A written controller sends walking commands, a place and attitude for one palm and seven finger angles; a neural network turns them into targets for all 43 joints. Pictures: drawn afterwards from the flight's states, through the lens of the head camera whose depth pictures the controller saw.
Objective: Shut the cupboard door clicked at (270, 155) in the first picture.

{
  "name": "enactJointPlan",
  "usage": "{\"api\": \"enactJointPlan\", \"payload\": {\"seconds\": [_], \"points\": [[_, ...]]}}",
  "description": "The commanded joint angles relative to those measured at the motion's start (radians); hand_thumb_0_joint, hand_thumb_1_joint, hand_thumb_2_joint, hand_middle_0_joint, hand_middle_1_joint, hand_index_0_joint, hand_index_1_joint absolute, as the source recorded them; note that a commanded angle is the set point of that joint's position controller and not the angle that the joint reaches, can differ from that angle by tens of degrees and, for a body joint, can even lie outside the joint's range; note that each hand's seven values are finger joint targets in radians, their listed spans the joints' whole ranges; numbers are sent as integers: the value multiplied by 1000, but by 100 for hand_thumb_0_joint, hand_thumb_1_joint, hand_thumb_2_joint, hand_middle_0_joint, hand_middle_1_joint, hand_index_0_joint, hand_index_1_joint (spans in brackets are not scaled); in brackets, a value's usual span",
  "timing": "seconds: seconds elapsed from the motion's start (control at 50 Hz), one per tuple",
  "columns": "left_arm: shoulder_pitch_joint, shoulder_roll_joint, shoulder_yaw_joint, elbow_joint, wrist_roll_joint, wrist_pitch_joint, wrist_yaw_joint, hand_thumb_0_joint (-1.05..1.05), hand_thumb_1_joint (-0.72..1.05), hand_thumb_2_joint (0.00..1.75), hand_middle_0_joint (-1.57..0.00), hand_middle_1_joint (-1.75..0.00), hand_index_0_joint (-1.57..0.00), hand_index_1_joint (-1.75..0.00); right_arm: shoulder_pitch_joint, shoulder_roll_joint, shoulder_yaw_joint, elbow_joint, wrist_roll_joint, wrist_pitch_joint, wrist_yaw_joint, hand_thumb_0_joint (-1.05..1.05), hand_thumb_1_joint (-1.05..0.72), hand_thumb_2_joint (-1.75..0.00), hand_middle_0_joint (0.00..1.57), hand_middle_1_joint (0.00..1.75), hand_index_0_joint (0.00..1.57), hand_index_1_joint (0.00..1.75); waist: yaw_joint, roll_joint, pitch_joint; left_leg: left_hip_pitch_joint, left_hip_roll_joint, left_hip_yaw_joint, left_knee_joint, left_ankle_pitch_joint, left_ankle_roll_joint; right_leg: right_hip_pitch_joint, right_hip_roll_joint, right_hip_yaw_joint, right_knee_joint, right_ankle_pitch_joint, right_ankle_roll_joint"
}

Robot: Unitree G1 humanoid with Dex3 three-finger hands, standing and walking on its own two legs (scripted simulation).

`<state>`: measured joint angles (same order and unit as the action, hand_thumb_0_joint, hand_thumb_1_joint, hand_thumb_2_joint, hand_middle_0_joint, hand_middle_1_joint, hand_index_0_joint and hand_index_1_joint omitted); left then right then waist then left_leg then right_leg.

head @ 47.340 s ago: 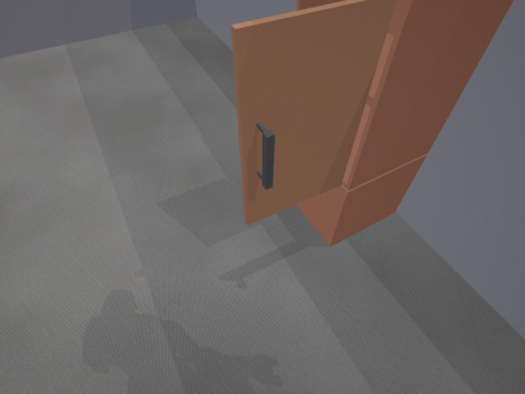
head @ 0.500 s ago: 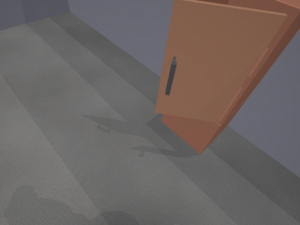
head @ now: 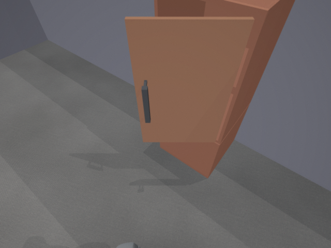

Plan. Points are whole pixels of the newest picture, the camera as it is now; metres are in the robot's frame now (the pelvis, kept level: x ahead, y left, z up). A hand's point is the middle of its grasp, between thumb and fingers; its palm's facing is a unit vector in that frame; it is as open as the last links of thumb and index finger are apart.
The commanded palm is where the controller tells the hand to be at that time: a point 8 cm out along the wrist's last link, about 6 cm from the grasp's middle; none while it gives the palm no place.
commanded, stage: take the last steps up to it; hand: left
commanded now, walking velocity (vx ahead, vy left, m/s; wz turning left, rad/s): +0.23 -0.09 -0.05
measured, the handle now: (146, 102) +0.62 +0.09 -0.05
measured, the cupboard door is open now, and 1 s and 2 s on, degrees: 38 38 38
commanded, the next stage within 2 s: come to a stop and stand still in 0.20 s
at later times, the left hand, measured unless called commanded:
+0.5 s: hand (120, 229) +0.21 +0.14 -0.18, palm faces +0.01 -0.98 -0.21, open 7.3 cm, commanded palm none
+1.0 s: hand (110, 233) +0.20 +0.17 -0.18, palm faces +0.03 -0.98 -0.22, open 7.3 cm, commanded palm none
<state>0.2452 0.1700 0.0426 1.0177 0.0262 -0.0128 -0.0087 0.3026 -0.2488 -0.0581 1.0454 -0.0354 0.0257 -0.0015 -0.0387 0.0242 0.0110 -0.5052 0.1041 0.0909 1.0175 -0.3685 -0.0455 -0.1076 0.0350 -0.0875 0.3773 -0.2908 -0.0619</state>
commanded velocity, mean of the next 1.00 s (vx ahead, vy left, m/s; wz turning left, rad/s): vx -0.04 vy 0.00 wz -0.01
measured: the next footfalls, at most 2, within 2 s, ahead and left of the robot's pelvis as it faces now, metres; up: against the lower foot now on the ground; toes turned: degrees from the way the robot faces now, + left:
left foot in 0.20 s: +0.19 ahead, +0.09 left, +0.00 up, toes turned +7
right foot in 0.48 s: +0.23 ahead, -0.19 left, +0.00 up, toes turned -3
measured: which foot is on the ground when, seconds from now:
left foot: up 0.00-0.18, down 0.20-0.52, up 0.54-0.78, down 0.80-1.00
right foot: down 0.00-0.20, up 0.22-0.46, down 0.48-0.82, up 0.84-1.00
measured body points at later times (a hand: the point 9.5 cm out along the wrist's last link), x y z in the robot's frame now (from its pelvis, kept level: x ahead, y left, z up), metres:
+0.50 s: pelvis +0.15 -0.05 -0.01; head +0.17 -0.04 +0.44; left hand +0.21 +0.20 -0.16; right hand +0.17 -0.28 -0.17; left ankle +0.15 +0.09 -0.74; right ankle +0.19 -0.19 -0.74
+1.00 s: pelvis +0.15 -0.03 +0.00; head +0.18 +0.00 +0.45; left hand +0.20 +0.22 -0.16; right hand +0.22 -0.26 -0.14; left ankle +0.15 +0.06 -0.74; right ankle +0.12 -0.17 -0.70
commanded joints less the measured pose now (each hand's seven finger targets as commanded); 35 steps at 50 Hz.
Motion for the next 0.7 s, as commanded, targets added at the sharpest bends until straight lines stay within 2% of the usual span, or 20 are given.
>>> {"api": "enactJointPlan", "payload": {"seconds": [0.0,0.08,0.12,0.14,0.16,0.18,0.2,0.24,0.26,0.32,0.36,0.4,0.42,0.44,0.46,0.48,0.52,0.54,0.6,0.68], "points": [[51,143,23,-10,-5,-35,11,0,90,90,-20,-30,-20,-30,-75,-22,0,-103,3,-37,4,0,-90,-90,20,30,20,30,17,-110,69,-106,11,4,-111,64,-2,38,-252,175,-174,316,-161],[92,152,24,27,-3,-32,15,0,90,90,-20,-30,-20,-30,-117,-14,9,-121,7,-54,0,0,-90,-90,20,30,20,30,25,-94,44,-31,-19,33,-303,60,26,125,-247,177,-87,529,-154],[73,150,24,33,-12,-32,15,0,90,90,-20,-30,-20,-30,-29,-26,7,-87,4,-62,-13,0,-90,-90,20,30,20,30,-27,-71,13,150,-67,71,-423,152,43,88,-204,132,53,689,-119],[76,136,21,32,-14,-29,15,0,90,90,-20,-30,-20,-30,75,-50,0,-50,-1,-69,-18,0,-90,-90,20,30,20,30,-65,-58,-41,339,-59,44,-495,266,56,7,-164,105,215,673,-80],[110,103,21,15,-21,-25,14,0,90,90,-20,-30,-20,-30,190,-134,-16,-28,-13,-77,-30,0,-90,-90,20,30,20,30,-95,98,-130,580,132,-222,-538,446,147,-204,-78,62,434,394,-19],[124,77,8,-8,-27,-26,7,0,90,90,-20,-30,-20,-30,275,-213,-29,-9,-15,-71,-38,0,-90,-90,20,30,20,30,-99,265,-167,711,394,-526,-630,617,290,-415,18,17,732,-273,14],[89,109,13,-15,-8,-20,12,0,90,90,-20,-30,-20,-30,232,-211,-21,-16,-2,-62,-43,0,-90,-90,20,30,20,30,-84,172,-144,583,415,-530,-691,462,300,-429,-14,116,858,-325,8],[12,96,17,-31,-2,-7,2,0,90,90,-20,-30,-20,-30,80,-137,-10,-67,2,-63,-45,0,-90,-90,20,30,20,30,-36,124,54,338,359,-468,-780,187,276,-489,-95,133,896,-201,32],[23,79,21,-27,3,1,-6,0,90,90,-20,-30,-20,-30,39,-106,-2,-75,-1,-67,-43,0,-90,-90,20,30,20,30,-8,77,68,286,317,-377,-801,141,243,-467,-115,135,836,-157,42],[69,21,11,-14,-4,24,-5,0,90,90,-20,-30,-20,-30,-50,-81,10,-86,2,-63,-38,0,-90,-90,20,30,20,30,46,106,18,188,196,-128,-758,328,188,-263,-112,71,523,-108,68],[90,6,1,-1,-7,25,5,0,90,90,-20,-30,-20,-30,-78,-74,12,-76,7,-53,-38,0,-90,-90,20,30,20,30,60,89,-23,195,155,-77,-690,426,179,-156,-74,19,349,-15,88],[120,33,4,10,-4,27,12,0,90,90,-20,-30,-20,-30,-95,-80,3,-66,20,-38,-33,0,-90,-90,20,30,20,30,79,87,-35,181,119,-45,-633,328,147,-73,-58,-13,205,125,99],[124,68,11,6,-1,23,16,0,90,90,-20,-30,-20,-30,-93,-67,0,-64,24,-32,-30,0,-90,-90,20,30,20,30,84,56,-27,173,83,-30,-595,260,113,-52,-72,21,133,183,95],[105,121,17,-7,2,18,23,0,90,90,-20,-30,-20,-30,-85,-41,1,-63,28,-26,-24,0,-90,-90,20,30,20,30,82,-20,14,140,30,-21,-554,152,73,-66,-123,124,75,251,70],[75,169,22,-27,8,17,27,0,90,90,-20,-30,-20,-30,-61,-19,0,-69,30,-17,-16,0,-90,-90,20,30,20,30,65,-100,41,134,-42,17,-490,25,40,-129,-222,243,28,313,22],[40,220,24,-42,9,23,27,0,90,90,-20,-30,-20,-30,-10,0,-2,-66,30,-2,-8,0,-90,-90,20,30,20,30,38,-117,22,193,-91,26,-417,-56,28,-196,-314,302,-29,267,-24],[1,225,30,-42,3,13,31,0,90,90,-20,-30,-20,-30,-13,-6,-9,-66,24,16,-18,0,-90,-90,20,30,20,30,44,-306,-10,185,-94,-9,-232,-151,20,-159,-370,371,-52,543,-96],[-4,217,31,-40,4,12,38,0,90,90,-20,-30,-20,-30,2,-19,-14,-63,27,17,-22,0,-90,-90,20,30,20,30,43,-320,-27,160,-91,-43,-174,-182,20,-109,-384,363,-22,689,-127],[6,223,48,-46,7,18,54,0,90,90,-20,-30,-20,-30,-35,-25,-9,-78,34,9,-23,0,-90,-90,20,30,20,30,76,-242,-105,59,-109,-88,-97,-212,9,83,-391,312,67,947,-152],[-21,227,57,-60,7,25,60,0,90,90,-20,-30,-20,-30,-51,-15,-3,-99,33,10,-20,0,-90,-90,20,30,20,30,73,-216,-125,99,-107,-84,-236,-132,-4,88,-373,263,80,890,-134]]}}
